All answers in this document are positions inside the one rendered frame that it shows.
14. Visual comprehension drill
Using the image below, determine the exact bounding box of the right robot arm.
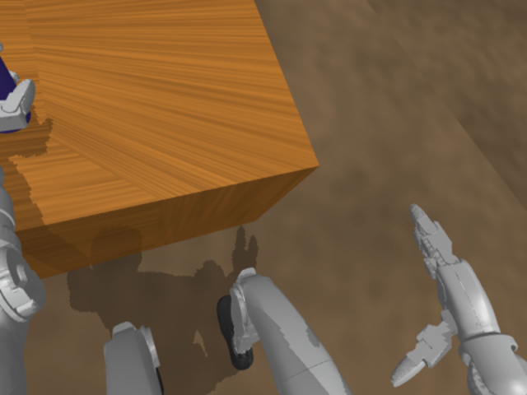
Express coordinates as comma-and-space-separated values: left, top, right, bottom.
458, 332, 527, 395

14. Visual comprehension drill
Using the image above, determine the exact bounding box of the right robot foot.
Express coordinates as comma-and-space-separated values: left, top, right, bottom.
217, 295, 254, 370

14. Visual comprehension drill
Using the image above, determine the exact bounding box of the left robot arm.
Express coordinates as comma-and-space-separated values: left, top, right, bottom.
0, 166, 46, 395

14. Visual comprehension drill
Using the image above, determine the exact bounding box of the can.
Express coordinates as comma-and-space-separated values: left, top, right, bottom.
0, 57, 31, 133

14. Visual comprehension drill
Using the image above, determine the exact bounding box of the left robot hand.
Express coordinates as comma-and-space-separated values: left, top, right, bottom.
0, 42, 35, 132

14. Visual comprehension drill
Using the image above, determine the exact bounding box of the right robot hand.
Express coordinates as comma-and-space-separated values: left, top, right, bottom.
390, 203, 501, 387

